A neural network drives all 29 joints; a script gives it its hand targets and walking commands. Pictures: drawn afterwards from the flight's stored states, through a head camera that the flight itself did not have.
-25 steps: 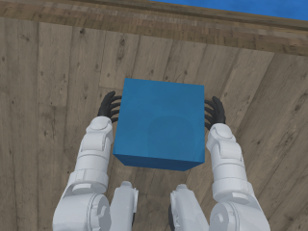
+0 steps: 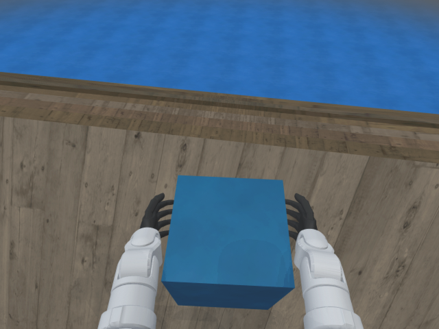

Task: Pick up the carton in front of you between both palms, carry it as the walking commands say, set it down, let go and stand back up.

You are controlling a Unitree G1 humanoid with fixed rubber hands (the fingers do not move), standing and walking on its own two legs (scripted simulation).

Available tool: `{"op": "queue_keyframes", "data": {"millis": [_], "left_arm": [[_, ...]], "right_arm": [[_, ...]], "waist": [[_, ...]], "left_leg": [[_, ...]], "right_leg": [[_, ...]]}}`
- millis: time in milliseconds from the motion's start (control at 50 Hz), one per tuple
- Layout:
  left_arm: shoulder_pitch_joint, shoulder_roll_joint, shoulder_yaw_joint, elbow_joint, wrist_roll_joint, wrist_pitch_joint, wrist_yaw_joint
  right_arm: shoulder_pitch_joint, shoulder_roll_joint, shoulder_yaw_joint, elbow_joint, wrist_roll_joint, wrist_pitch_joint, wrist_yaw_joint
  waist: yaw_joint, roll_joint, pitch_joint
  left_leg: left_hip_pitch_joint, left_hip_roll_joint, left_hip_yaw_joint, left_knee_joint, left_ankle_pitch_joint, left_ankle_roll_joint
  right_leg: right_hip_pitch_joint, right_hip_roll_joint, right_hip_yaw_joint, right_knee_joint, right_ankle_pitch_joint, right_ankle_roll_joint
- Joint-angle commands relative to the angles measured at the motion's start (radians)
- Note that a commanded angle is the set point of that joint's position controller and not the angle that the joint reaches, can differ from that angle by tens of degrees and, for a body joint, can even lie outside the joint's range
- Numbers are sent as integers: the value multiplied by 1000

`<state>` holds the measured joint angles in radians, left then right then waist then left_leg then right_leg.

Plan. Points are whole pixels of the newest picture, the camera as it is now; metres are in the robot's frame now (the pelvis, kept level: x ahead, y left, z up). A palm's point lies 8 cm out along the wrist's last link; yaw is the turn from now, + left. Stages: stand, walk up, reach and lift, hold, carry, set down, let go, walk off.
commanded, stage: reach and lift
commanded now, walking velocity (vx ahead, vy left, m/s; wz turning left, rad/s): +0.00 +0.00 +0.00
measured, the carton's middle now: (226, 247) +0.31 +0.00 -0.09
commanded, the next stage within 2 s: hold in 1.20 s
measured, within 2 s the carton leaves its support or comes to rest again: neither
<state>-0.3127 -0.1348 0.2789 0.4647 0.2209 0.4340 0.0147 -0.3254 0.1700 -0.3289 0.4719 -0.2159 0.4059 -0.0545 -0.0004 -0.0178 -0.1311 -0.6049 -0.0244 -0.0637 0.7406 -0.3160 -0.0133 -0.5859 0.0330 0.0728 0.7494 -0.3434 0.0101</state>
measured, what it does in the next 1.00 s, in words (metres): stands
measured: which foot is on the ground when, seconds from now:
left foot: down 0.00-1.00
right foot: down 0.00-1.00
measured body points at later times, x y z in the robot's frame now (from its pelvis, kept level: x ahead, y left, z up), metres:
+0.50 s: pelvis -0.01 +0.00 +0.03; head -0.03 +0.00 +0.48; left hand +0.30 +0.15 +0.04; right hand +0.31 -0.15 +0.05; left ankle +0.03 +0.13 -0.71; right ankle +0.01 -0.13 -0.71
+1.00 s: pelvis +0.01 +0.00 +0.03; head -0.02 +0.01 +0.48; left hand +0.31 +0.15 +0.06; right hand +0.32 -0.15 +0.06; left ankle +0.03 +0.13 -0.71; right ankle +0.01 -0.13 -0.71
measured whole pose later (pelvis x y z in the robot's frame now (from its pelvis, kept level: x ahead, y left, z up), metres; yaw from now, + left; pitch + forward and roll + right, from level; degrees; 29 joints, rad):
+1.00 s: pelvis +0.01 +0.00 +0.03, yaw +0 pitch -5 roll +0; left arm -0.27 -0.15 0.23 0.30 0.29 0.68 -0.01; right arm -0.30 0.16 -0.27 0.33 -0.30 0.64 0.00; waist 0.01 -0.01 0.02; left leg -0.11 -0.02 -0.06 0.39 -0.19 -0.01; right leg -0.10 0.02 0.08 0.40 -0.22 0.01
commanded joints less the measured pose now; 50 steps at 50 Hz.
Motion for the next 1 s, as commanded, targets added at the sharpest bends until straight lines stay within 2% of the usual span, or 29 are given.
{"op": "queue_keyframes", "data": {"millis": [0, 120, 220, 300, 480, 980], "left_arm": [[-497, -995, -614, -52, -180, 8, -232], [-458, -981, -631, -133, -194, 94, -242], [-455, -953, -539, -94, -150, 146, -255], [-539, -955, -495, -66, -131, 145, -272], [-627, -984, -521, -88, -139, 141, -277], [-445, -961, -574, -227, -179, 200, -251]], "right_arm": [[-432, 1022, 630, 31, 159, 44, 268], [-388, 1007, 646, -36, 178, 129, 283], [-398, 975, 562, -5, 136, 179, 298], [-479, 982, 513, 25, 117, 178, 311], [-570, 998, 538, 0, 126, 171, 318], [-401, 937, 586, -149, 159, 224, 308]], "waist": [[4, 16, -357], [6, 9, -222], [10, 6, -68], [11, 5, -43], [7, 11, -130], [6, 20, -131]], "left_leg": [[365, -80, -18, -141, 342, 11], [471, -72, -11, -263, 314, 11], [480, -64, -3, -331, 189, 18], [482, -62, 8, -335, 113, 22], [515, -62, 10, -329, 126, 17], [634, -69, -8, -385, 366, 0]], "right_leg": [[245, 74, 17, -167, 339, -5], [375, 60, 16, -289, 328, -2], [380, 52, 13, -358, 199, -11], [365, 45, 7, -370, 116, -18], [405, 50, -1, -360, 127, -15], [509, 66, 1, -407, 349, -5]]}}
